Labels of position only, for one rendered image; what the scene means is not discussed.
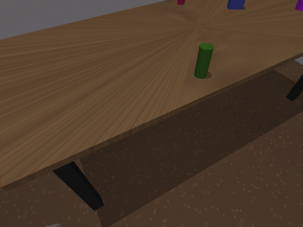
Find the table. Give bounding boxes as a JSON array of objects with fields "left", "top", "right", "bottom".
[{"left": 0, "top": 0, "right": 303, "bottom": 211}]

